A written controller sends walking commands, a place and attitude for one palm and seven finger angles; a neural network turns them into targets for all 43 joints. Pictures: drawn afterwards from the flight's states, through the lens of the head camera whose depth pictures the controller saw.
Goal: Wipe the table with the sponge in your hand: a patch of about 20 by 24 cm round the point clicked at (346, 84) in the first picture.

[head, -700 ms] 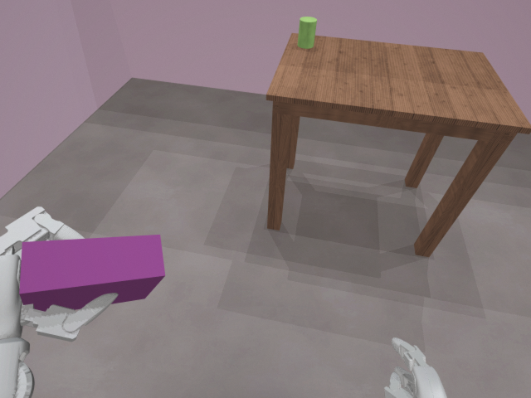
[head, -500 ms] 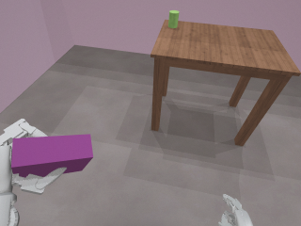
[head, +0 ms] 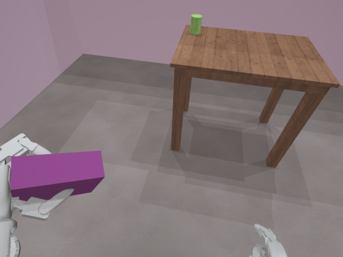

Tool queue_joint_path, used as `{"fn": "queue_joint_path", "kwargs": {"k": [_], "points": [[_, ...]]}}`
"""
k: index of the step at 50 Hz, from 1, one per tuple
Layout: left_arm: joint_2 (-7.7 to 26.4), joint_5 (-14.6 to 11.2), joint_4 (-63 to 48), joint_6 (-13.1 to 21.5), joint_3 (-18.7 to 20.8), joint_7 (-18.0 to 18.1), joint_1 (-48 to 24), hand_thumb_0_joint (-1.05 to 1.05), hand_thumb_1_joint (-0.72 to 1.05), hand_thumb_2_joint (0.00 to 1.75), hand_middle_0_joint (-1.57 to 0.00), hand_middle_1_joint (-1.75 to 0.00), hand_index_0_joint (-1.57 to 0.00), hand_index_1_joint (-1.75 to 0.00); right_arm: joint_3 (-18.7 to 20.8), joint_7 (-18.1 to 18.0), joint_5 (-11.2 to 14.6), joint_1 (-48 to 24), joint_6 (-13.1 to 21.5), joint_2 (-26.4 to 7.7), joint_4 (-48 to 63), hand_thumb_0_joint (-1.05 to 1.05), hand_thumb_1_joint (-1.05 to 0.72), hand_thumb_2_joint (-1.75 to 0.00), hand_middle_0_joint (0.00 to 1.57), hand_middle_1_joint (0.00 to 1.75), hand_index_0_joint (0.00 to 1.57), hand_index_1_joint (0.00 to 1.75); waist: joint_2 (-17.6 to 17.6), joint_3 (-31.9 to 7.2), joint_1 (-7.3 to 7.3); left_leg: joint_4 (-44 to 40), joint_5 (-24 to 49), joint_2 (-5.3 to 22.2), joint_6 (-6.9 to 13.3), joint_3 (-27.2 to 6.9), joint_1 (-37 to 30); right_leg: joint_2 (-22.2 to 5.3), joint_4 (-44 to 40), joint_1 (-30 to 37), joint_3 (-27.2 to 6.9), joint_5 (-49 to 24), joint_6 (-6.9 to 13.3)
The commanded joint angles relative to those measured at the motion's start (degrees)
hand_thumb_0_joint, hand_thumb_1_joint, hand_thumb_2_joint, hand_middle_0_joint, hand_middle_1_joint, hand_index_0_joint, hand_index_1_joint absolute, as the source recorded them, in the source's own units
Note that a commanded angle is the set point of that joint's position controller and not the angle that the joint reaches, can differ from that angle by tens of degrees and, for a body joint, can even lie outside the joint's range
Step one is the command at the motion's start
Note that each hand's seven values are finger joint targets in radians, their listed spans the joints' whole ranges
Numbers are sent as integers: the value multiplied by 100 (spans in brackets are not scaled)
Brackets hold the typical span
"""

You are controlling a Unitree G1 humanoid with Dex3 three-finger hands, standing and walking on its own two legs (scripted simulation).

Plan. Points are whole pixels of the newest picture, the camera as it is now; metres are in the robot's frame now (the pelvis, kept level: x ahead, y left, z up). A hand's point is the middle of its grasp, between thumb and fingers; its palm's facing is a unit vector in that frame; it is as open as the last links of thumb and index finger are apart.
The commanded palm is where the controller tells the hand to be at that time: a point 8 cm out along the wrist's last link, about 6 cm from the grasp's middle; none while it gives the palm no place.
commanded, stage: walk to a spot facing it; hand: left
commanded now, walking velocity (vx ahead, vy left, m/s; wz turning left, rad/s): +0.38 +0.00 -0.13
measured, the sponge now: (72, 176) +0.23 +0.20 +0.14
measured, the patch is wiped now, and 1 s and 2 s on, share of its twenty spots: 0.00 0.00 0.00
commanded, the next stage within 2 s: turn to face it in 0.86 s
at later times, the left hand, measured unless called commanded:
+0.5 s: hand (75, 123) +0.33 +0.23 +0.17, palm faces +0.39 -0.82 -0.41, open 9.2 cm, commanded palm +0.27 +0.27 +0.18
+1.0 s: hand (119, 86) +0.45 +0.16 +0.19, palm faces +0.41 -0.76 -0.51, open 9.1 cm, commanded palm +0.39 +0.21 +0.18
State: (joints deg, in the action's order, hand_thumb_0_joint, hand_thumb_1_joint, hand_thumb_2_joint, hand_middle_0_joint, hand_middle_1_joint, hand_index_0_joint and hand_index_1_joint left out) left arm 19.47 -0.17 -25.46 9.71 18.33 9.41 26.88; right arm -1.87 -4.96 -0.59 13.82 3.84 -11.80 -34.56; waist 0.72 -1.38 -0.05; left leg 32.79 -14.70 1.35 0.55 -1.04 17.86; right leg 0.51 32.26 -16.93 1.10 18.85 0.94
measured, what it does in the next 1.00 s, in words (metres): walks ahead: right foot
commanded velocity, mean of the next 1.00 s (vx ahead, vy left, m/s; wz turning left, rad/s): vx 0.30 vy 0.00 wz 0.04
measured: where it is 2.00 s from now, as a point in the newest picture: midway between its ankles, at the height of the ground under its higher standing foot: outside the picture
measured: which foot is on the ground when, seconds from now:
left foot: down 0.00-0.66, up 0.68-1.00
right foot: down 0.00-0.32, up 0.34-0.64, down 0.66-1.00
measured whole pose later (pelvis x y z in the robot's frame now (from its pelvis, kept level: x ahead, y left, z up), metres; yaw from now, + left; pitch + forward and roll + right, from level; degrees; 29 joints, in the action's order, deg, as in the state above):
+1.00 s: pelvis +0.25 -0.08 +0.01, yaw +3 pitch +0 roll +3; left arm 23.1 -0.8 -33.9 12.9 22.6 9.7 30.6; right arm 2.7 -3.9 -0.1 12.7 1.2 -14.6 -33.6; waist -2.0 5.8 -0.6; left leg 45.3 -16.2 5.5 -1.0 9.2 30.6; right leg -4.9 30.5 -10.7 14.7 19.8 3.6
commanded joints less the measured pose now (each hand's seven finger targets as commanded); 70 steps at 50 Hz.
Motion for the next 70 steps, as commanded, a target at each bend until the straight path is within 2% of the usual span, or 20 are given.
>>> {"fn": "queue_joint_path", "kwargs": {"k": [1, 4, 6, 8, 14, 16, 17, 24, 30, 32, 33, 35, 40, 52, 55, 57, 66, 67, 69, 70], "points": [[834, -13, -1086, 414, 562, 83, -546, 0, 10, 130, -120, -160, -120, -160, 311, -95, -8, -624, 255, -714, 840, 0, -90, -90, 20, 30, 20, 30, 881, -186, -67, -1415, -2185, 1087, 620, -1374, 429, -25, 251, 147, 75, 894, 39], [859, 10, -1101, 414, 521, 43, -609, 0, 10, 130, -120, -160, -120, -160, 297, -62, -19, -656, 221, -666, 861, 0, -90, -90, 20, 30, 20, 30, 615, 150, -40, -855, -2166, 788, 427, -737, 1104, -280, -393, 487, -304, 1166, 239], [1017, 7, -1024, 417, 598, 46, -711, 0, 10, 130, -120, -160, -120, -160, 301, -32, -12, -650, 210, -579, 835, 0, -90, -90, 20, 30, 20, 30, -965, 230, 11, 880, -1574, 83, 96, 283, 1930, -1313, -1370, 897, -2140, 1910, 811], [1123, -10, -1180, 504, 646, 110, -925, 0, 10, 130, -120, -160, -120, -160, 314, 23, 17, -728, 279, -604, 802, 0, -90, -90, 20, 30, 20, 30, -912, 31, 54, 2149, -1417, 175, -39, 280, 2171, -2168, -1719, 1275, -3058, 1086, 1405], [1105, -89, -1582, 611, 772, 145, -705, 0, 10, 130, -120, -160, -120, -160, 279, -55, -28, -556, 197, -545, 817, 0, -90, -90, 20, 30, 20, 30, -80, -353, -110, -582, -70, 194, 25, 863, -946, -910, -88, -29, -540, -182, 549], [921, -147, -1765, 685, 654, 165, -648, 0, 10, 130, -120, -160, -120, -160, 371, -66, 19, -538, 221, -760, 886, 0, -90, -90, 20, 30, 20, 30, 1767, -488, -168, -1601, -108, 2035, 903, -1926, -2195, 13, 2348, -1753, 360, 1212, -77], [1100, -70, -1527, 690, 703, 142, -755, 0, 10, 130, -120, -160, -120, -160, 316, -53, -21, -577, 272, -626, 792, 0, -90, -90, 20, 30, 20, 30, 1644, -241, -227, -1966, -530, 2489, 1195, -2721, -1757, -200, 3248, -2088, -7, 1478, -40], [837, -10, -1627, 513, 556, 23, -360, 0, 10, 130, -120, -160, -120, -160, 400, 85, 29, -460, 440, -634, 702, 0, -90, -90, 20, 30, 20, 30, 1159, -126, -63, -1685, 887, 1754, 840, -129, -1393, -545, 2194, -1744, 534, 190, -208], [1039, -91, -1236, 431, 899, -5, -182, 0, 10, 130, -120, -160, -120, -160, 392, 15, 27, -608, 337, -583, 829, 0, -90, -90, 20, 30, 20, 30, 1113, -308, -20, -614, 1264, 1454, 548, 767, -766, 6, 10, 316, 1335, -390, -155], [1184, -76, -1247, 372, 946, -8, -227, 0, 10, 130, -120, -160, -120, -160, 408, 31, 94, -615, 266, -483, 819, 0, -90, -90, 20, 30, 20, 30, -28, -732, 106, 1517, 813, 1019, 350, 1077, 269, -547, -521, 1802, 420, -500, 170], [1449, -48, -1304, 373, 1148, 28, -287, 0, 10, 130, -120, -160, -120, -160, 389, 59, 93, -672, 226, -360, 922, 0, -90, -90, 20, 30, 20, 30, -1545, -881, 92, 3284, -1065, 202, 89, 1199, 1817, -1958, -996, 2553, -2149, -1234, 861], [1586, -183, -1442, 481, 1380, 18, -439, 0, 10, 130, -120, -160, -120, -160, 449, 151, 68, -765, 248, -522, 812, 0, -90, -90, 20, 30, 20, 30, -1265, -781, 75, 4528, -1448, 323, -36, -6, 2270, -2560, -1539, 1958, -3070, -401, 1106], [1323, -104, -1657, 660, 1261, 22, 93, 0, 10, 130, -120, -160, -120, -160, 428, 142, 75, -885, -33, -483, 703, 0, -90, -90, 20, 30, 20, 30, -555, -523, -55, 4153, -442, 644, -261, 92, 2315, -2128, -1286, 1393, -490, -2158, 796], [1177, -111, -1815, 604, 939, 253, -292, 0, 10, 130, -120, -160, -120, -160, 449, -24, 29, -437, 63, -434, 1011, 0, -90, -90, 20, 30, 20, 30, -489, -735, -45, -561, 998, 5, -53, 1441, -783, -1382, 117, 991, 473, -3495, 287], [1172, -142, -1775, 690, 724, 209, -971, 0, 10, 130, -120, -160, -120, -160, 462, -8, 111, -479, 76, -717, 1027, 0, -90, -90, 20, 30, 20, 30, 1210, -841, -16, -936, 3492, 2144, 954, -1213, -2298, -369, 2294, -936, 395, 1250, -163], [1249, -123, -1349, 599, 794, 116, -849, 0, 10, 130, -120, -160, -120, -160, 413, 59, 13, -636, 66, -659, 957, 0, -90, -90, 20, 30, 20, 30, 1322, -604, -19, -1334, 2435, 2667, 1324, -1621, -1610, -421, 3067, -1240, -178, 1616, -199], [984, -241, -1598, 543, 920, -50, -406, 0, 10, 130, -120, -160, -120, -160, 466, 376, 96, -524, 387, -636, 1141, 0, -90, -90, 20, 30, 20, 30, 961, -527, 132, -253, 706, 1884, 122, 970, -138, -183, 324, 359, 739, -69, -369], [1016, -219, -1454, 534, 907, -62, -611, 0, 10, 130, -120, -160, -120, -160, 473, 364, 114, -502, 377, -607, 1129, 0, -90, -90, 20, 30, 20, 30, 506, -404, 107, 294, 221, 1611, -47, 1131, 35, -322, -146, 402, 419, -642, -260], [1354, -272, -1150, 448, 1202, 11, -662, 0, 10, 130, -120, -160, -120, -160, 417, 311, 118, -642, 320, -369, 1266, 0, -90, -90, 20, 30, 20, 30, -2178, -438, 183, 2431, -1989, 281, -481, 1083, 1199, -1828, -1120, 501, -2509, -3279, 599], [1346, -315, -1148, 366, 1211, 36, -599, 0, 10, 130, -120, -160, -120, -160, 420, 310, 117, -865, 284, -435, 1217, 0, -90, -90, 20, 30, 20, 30, -1898, -457, 205, 3286, -1975, 304, -481, 451, 1474, -2060, -1245, 600, -2937, -3798, 795]]}}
